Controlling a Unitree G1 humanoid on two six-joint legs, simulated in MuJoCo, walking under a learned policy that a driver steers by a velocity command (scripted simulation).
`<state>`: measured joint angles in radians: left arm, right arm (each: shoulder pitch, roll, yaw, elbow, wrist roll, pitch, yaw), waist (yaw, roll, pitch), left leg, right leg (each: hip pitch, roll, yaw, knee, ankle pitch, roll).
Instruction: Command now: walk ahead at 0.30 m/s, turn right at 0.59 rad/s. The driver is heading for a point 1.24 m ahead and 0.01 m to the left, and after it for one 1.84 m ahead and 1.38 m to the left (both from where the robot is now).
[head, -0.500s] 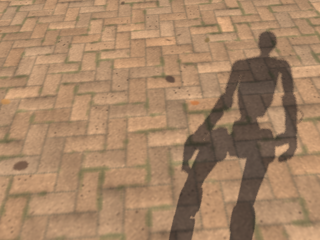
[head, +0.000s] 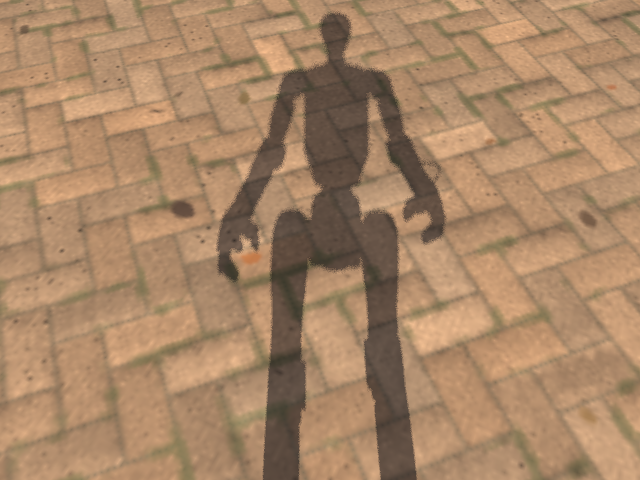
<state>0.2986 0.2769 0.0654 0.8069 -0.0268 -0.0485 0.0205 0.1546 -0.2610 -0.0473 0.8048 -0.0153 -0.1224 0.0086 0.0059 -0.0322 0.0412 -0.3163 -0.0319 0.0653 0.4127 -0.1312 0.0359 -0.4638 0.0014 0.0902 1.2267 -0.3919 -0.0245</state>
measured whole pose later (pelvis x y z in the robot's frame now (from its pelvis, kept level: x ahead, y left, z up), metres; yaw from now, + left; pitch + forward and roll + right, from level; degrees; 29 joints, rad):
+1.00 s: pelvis +0.16 -0.01 +0.01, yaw +2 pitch +3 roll -3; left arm 0.11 0.30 0.10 0.72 0.00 0.01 0.04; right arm 0.26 -0.28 -0.06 0.76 0.02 0.00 -0.03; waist -0.02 -0.02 0.01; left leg -0.24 -0.03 -0.07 0.43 -0.24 0.06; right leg -0.55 0.02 0.04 1.00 -0.32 0.06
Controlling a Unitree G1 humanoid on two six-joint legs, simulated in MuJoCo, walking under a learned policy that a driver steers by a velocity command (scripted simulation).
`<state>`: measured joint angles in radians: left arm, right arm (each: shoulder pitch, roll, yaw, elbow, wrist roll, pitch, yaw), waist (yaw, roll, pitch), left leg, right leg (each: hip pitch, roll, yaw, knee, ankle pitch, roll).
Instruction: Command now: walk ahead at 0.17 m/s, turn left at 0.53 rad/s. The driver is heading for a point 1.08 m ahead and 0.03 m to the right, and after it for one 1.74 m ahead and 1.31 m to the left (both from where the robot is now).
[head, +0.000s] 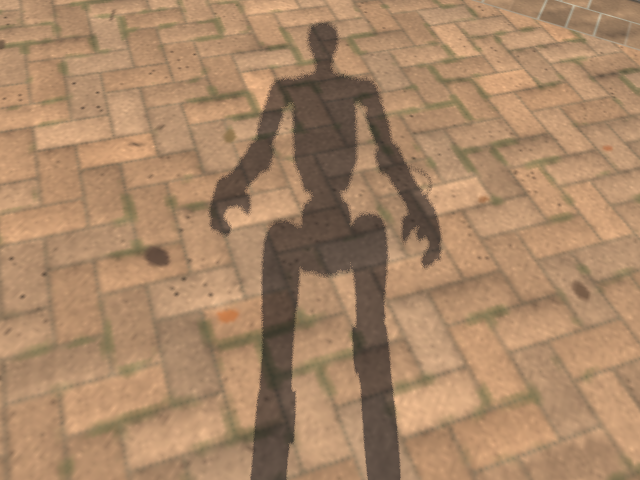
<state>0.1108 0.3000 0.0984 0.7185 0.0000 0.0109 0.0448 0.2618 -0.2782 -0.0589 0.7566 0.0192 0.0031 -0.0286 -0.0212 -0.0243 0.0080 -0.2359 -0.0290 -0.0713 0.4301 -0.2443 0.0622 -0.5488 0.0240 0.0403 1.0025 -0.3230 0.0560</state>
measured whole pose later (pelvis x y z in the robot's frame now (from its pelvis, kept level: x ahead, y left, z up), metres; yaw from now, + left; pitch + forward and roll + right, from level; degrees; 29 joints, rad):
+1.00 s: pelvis +0.25 +0.04 -0.01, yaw -1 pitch +1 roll +2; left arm 0.18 0.30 0.07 0.67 -0.01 0.07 0.01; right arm 0.13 -0.28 -0.07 0.71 0.00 -0.01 -0.02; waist -0.01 0.00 0.04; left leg -0.29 0.06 0.20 0.45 -0.17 0.01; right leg -0.46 -0.07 -0.03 0.81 -0.34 0.03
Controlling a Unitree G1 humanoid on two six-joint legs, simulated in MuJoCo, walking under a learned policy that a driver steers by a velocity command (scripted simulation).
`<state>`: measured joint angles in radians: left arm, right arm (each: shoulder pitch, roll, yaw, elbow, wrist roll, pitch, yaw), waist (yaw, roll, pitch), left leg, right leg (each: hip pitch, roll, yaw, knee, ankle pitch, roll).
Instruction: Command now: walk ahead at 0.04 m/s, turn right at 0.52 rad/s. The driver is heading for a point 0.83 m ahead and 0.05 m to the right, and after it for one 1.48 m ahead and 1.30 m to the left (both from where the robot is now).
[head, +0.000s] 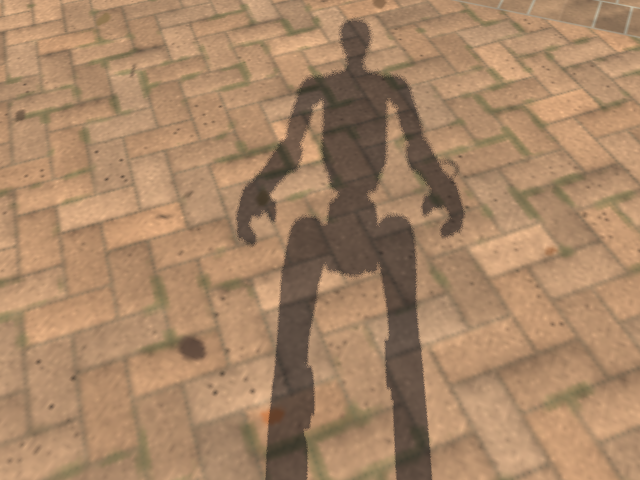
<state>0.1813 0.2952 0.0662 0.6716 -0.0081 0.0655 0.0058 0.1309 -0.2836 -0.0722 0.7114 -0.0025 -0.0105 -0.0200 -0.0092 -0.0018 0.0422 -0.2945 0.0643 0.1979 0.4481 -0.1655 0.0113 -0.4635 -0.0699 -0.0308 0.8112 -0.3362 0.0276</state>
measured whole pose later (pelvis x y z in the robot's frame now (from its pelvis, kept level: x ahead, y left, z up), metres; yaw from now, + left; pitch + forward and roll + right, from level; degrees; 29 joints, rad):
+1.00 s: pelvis +0.39 -0.08 -0.01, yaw -6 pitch +3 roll +0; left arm 0.00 0.26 0.03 0.58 0.00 -0.12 -0.02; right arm 0.47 -0.28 -0.07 0.83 0.03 -0.04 -0.01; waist -0.11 -0.01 0.02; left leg -0.04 -0.06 -0.21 0.48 -0.46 0.03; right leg -0.46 0.02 0.05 0.47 -0.06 -0.01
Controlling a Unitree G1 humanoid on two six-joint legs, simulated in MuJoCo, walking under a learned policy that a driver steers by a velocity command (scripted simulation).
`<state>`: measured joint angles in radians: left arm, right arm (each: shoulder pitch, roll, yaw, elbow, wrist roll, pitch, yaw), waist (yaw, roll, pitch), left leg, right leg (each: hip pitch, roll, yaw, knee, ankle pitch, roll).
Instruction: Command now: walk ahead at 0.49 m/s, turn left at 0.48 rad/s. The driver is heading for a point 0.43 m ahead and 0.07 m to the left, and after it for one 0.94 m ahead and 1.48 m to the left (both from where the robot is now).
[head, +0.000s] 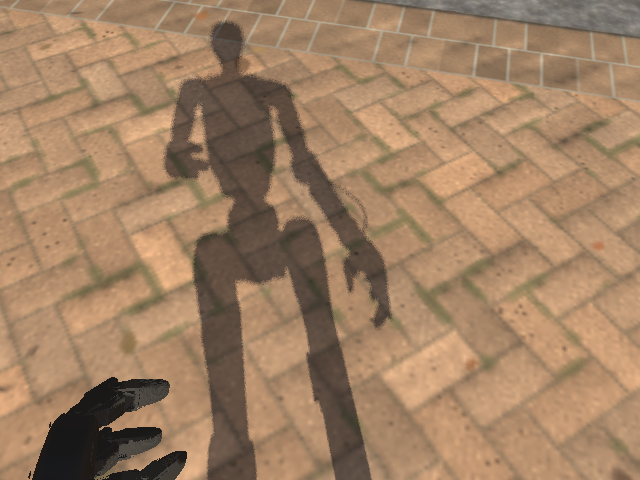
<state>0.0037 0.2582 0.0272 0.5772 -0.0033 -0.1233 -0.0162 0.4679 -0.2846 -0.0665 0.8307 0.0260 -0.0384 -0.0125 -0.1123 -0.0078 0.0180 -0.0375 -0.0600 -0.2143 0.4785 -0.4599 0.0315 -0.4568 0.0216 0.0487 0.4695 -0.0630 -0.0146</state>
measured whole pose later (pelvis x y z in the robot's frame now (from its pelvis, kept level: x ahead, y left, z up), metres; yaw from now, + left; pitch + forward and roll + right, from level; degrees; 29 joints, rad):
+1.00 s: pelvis +0.41 +0.09 +0.00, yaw +36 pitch +2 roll +0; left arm 0.11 0.29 0.04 0.69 0.01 -0.03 0.01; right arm 0.20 -0.33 -0.07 0.63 0.02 0.05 -0.03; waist -0.02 0.01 0.02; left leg -0.32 -0.15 -0.22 0.60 -0.30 0.05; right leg -0.36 0.03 0.08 0.52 -0.19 0.03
